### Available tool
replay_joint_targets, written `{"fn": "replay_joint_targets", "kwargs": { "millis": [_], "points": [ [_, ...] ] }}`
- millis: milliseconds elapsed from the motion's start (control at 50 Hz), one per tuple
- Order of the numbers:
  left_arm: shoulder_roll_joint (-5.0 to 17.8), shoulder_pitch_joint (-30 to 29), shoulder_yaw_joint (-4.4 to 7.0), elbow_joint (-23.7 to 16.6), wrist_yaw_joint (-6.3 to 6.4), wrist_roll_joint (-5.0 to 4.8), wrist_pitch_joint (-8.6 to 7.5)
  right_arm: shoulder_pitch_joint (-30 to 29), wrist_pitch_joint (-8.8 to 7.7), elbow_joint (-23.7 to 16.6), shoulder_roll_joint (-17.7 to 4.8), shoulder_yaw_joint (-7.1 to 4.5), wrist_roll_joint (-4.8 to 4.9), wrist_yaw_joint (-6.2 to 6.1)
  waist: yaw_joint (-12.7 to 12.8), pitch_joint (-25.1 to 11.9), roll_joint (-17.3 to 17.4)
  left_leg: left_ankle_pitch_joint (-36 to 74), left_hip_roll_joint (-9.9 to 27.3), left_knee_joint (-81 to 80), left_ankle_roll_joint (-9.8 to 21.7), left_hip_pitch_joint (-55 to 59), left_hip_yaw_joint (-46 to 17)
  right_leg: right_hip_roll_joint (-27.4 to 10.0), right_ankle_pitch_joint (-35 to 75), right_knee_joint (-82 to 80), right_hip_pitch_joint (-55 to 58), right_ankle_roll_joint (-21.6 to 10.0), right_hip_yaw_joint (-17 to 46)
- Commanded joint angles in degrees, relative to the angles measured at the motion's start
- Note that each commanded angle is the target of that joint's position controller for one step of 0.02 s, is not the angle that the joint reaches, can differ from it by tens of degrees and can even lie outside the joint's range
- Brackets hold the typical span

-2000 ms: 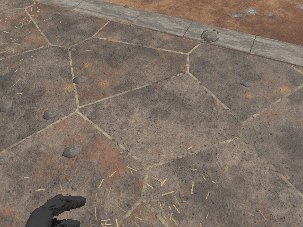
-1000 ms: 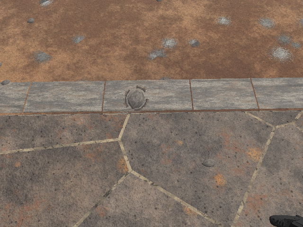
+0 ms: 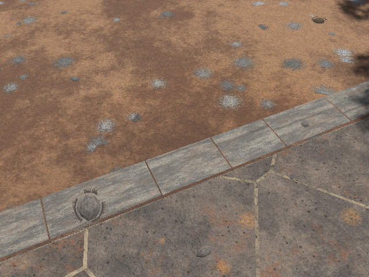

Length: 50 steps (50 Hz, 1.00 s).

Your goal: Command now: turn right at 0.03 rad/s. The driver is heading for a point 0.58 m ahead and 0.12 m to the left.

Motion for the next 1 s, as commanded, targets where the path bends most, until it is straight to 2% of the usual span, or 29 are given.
{"fn": "replay_joint_targets", "kwargs": {
  "millis": [20, 180, 560, 940, 960, 980, 1000],
  "points": [
    [6.7, 0.4, 1.85, -2.6, 0.25, -0.18, -0.86, -1.4, -0.65, -2.3, -5.5, -1.33, 0.16, -0.42, 0.3, -0.6, -0.6, 7.6, 1.9, -2.0, 1.1, 6.4, -2.0, -4.3, 7.1, -8.3, -7.1, -1.6, 4.6],
    [6.1, 1.7, 1.98, 0.6, 0.36, -0.44, -0.89, -1.3, -0.14, 1.4, -5.7, -1.5, 0.49, -1.11, 0.5, -1.6, -0.4, 10.5, 2.1, -1.4, 1.4, 7.7, -2.0, -3.3, 12.0, -7.7, -5.5, -1.3, 3.1],
    [5.9, 4.8, 1.77, 9.9, 1.05, -0.71, -0.92, -1.5, 0.8, 10.5, -5.0, -1.44, 0.77, -1.86, 0.6, 0.4, -0.3, 9.6, 1.4, -3.0, 1.9, 8.2, -1.1, -2.4, 11.8, -9.3, -4.7, -0.6, 1.4],
    [4.6, 7.7, 0.78, 16.1, 1.22, -0.79, -0.83, 0.3, 0.94, 14.9, -4.0, -0.67, 0.88, -1.97, 0.8, 1.8, -0.3, 7.7, 0.8, -3.9, 2.1, 7.4, -0.5, -2.0, 9.5, -10.3, -5.0, -0.4, 0.4],
    [4.7, 9.9, 0.93, 17.2, 1.38, -1.0, -0.64, 1.9, 1.04, 15.9, -3.2, -0.49, 1.02, -2.0, 1.1, -0.6, -1.4, -4.3, -1.4, -2.2, 2.2, 7.7, 2.0, -1.5, -3.4, -11.6, -3.9, -1.3, 0.4],
    [7.4, 10.1, 1.78, 16.8, 1.57, -1.65, -0.43, 2.2, 0.94, 15.8, -3.8, -0.85, 1.64, -1.93, 1.8, 1.3, -3.9, -19.5, -3.7, 1.7, 2.6, 3.2, 4.4, -2.9, -20.3, -13.2, -4.8, -3.8, 3.6],
    [9.6, 12.5, 2.47, 16.5, 1.65, -2.15, -0.63, -1.4, 0.2, 14.1, -4.8, -1.05, 1.79, -1.57, 3.8, 5.1, -6.1, -25.3, -3.6, 6.3, 2.9, -5.1, 4.6, -7.8, -33.4, -17.7, -4.8, -7.2, 11.0]
  ]
}}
